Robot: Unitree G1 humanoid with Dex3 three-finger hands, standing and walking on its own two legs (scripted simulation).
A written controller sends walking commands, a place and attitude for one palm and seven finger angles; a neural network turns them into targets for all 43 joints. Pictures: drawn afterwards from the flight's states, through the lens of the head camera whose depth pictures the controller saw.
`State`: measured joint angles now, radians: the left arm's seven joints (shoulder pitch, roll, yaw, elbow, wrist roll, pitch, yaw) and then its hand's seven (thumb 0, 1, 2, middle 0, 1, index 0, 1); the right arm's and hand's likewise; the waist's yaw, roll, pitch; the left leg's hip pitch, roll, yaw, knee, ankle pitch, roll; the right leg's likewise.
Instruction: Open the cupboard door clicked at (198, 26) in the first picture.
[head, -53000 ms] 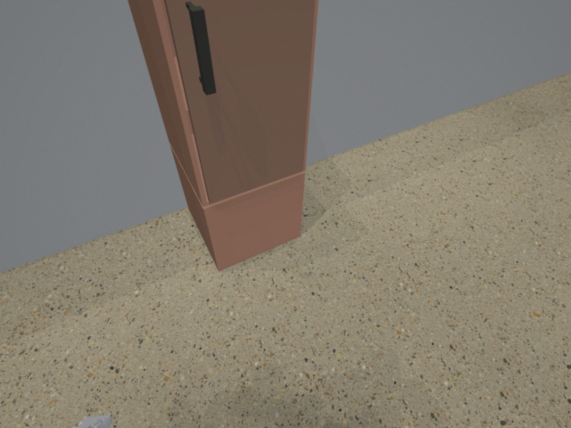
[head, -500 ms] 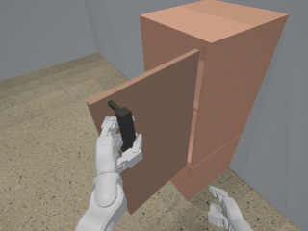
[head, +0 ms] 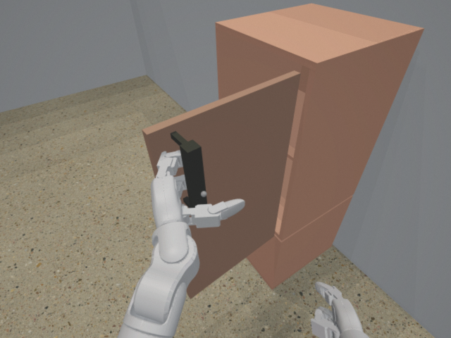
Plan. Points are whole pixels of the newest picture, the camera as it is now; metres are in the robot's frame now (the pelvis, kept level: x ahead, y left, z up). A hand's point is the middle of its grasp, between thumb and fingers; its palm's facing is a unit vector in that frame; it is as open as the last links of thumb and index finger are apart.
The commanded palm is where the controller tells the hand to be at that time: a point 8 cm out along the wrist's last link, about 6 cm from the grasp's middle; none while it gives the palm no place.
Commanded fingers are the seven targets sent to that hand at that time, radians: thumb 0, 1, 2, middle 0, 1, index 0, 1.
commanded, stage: open thumb and fingers to let go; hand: left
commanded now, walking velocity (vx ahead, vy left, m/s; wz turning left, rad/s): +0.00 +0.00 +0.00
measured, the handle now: (189, 179) +0.34 +0.11 +0.15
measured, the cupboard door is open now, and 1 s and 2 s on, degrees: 94 96 96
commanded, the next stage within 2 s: slide the hand sideways off the handle in 0.34 s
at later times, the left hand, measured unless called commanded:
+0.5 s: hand (205, 198) +0.29 +0.07 +0.15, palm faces +0.22 -0.97 -0.02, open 15.5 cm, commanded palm +0.24 +0.11 +0.15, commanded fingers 0.00 -0.50 0.30 -0.15 -0.30 -0.15 -0.30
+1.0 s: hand (183, 229) +0.23 +0.09 +0.14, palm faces -0.05 -1.00 -0.04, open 16.3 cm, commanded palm +0.19 +0.14 +0.15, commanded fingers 0.00 -0.50 0.30 -0.15 -0.30 -0.15 -0.30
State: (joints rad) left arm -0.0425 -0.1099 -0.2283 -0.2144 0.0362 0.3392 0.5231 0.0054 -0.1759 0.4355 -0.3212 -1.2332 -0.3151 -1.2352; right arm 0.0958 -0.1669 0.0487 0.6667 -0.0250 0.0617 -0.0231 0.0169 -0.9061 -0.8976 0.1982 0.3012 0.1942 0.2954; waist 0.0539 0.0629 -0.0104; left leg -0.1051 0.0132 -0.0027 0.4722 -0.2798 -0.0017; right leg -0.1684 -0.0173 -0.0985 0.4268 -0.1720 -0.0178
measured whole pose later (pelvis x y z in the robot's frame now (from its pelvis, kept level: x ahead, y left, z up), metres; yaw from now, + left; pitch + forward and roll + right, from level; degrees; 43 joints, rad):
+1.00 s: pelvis +0.01 +0.00 +0.00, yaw -1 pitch -4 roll -1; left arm 0.29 0.13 -0.13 -0.51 -0.11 0.25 0.02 -0.01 -0.50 0.30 -0.15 -0.30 -0.14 -0.31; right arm 0.17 -0.19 0.09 0.53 0.02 0.01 -0.02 0.02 -0.90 -0.90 0.20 0.30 0.20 0.30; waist 0.05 0.06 -0.02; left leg -0.12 0.02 0.01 0.52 -0.33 0.00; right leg -0.20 -0.01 -0.08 0.50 -0.22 -0.01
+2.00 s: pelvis +0.01 +0.00 -0.01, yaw +0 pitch -4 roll -1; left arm 0.51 0.24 0.13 -0.57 -0.26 0.10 -0.19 -0.01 -0.50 0.30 -0.16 -0.30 -0.15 -0.30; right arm 0.23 -0.22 0.09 0.56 0.04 -0.26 -0.05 0.02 -0.90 -0.90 0.20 0.30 0.20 0.30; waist 0.07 0.07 -0.03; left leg -0.17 0.02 -0.01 0.61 -0.37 0.00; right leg -0.23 -0.01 -0.11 0.54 -0.25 -0.01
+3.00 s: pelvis +0.03 +0.01 +0.00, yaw -2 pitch -5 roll -1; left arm 0.44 0.33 0.33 -0.38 -0.05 -0.10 0.12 0.01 0.70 0.81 -0.21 -0.30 -0.20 -0.30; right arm 0.19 -0.22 0.02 0.65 -0.01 -0.12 -0.07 0.02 -0.90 -0.90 0.20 0.30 0.20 0.30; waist 0.08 0.06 0.04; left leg -0.02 0.02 0.04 0.42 -0.31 0.01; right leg -0.11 -0.01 -0.06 0.38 -0.19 0.00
